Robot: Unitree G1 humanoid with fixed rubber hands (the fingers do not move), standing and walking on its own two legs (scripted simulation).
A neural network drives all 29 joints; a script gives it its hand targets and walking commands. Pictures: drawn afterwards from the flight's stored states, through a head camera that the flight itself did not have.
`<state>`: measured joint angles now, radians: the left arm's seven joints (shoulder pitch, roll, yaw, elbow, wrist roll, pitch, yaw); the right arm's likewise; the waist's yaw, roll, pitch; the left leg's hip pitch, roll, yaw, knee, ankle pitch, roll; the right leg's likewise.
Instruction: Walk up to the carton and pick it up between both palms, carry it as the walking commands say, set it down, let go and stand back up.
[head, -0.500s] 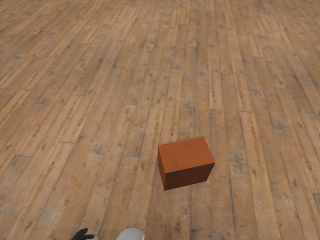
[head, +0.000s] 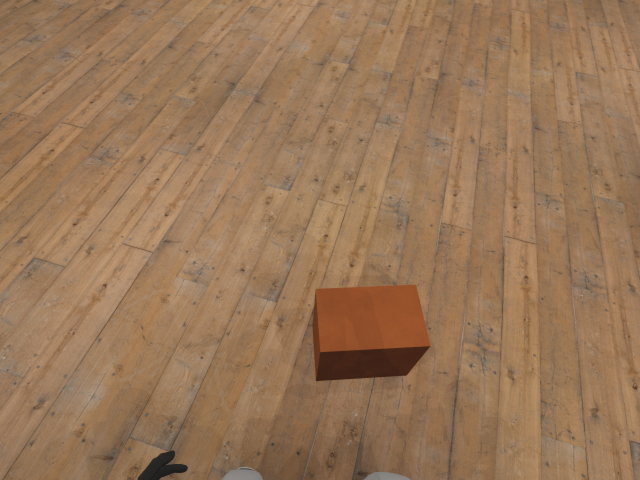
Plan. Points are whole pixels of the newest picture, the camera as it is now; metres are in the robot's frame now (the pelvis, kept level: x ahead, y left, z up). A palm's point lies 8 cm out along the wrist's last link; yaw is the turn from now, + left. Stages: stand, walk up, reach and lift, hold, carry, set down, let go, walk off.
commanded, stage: walk up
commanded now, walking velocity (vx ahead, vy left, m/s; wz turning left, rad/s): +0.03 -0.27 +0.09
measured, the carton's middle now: (363, 334) +0.53 -0.15 -0.62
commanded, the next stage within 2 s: none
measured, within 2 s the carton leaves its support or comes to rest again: neither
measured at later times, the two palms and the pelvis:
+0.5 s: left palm out of the picture +0.02 +0.13 -0.11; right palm (575, 454) +0.17 -0.35 -0.13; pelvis +0.08 -0.12 +0.00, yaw +2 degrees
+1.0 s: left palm (277, 344) +0.31 +0.07 -0.11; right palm (591, 381) +0.27 -0.43 -0.15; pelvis +0.22 -0.18 -0.01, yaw +4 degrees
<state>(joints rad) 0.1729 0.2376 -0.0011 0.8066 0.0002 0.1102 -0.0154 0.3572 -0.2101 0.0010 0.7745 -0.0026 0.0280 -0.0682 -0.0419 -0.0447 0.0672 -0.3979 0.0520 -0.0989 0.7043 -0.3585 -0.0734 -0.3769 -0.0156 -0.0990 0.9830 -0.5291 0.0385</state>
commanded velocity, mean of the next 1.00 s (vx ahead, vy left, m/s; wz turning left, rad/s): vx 0.11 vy -0.20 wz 0.07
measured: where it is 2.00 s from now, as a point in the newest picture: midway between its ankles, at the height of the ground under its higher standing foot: outside the picture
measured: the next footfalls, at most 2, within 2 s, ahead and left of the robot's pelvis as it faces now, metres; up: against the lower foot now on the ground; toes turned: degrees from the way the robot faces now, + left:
right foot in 0.06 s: +0.00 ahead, -0.11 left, +0.00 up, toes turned -6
left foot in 0.76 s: +0.22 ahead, +0.03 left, +0.00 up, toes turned +4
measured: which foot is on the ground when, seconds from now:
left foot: down 0.00-0.06, up 0.08-0.74, down 0.76-0.96, up 0.98-1.00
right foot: up 0.00-0.04, down 0.06-0.76, up 0.78-0.94, down 0.96-1.00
